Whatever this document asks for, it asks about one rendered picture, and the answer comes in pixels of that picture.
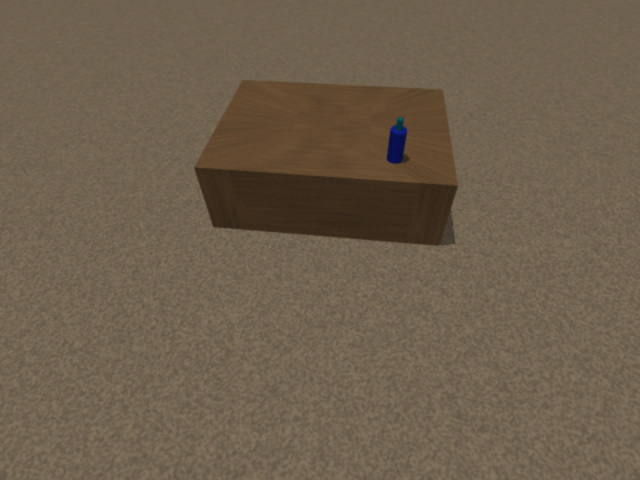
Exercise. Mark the bottle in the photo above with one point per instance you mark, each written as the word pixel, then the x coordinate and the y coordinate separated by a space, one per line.
pixel 397 142

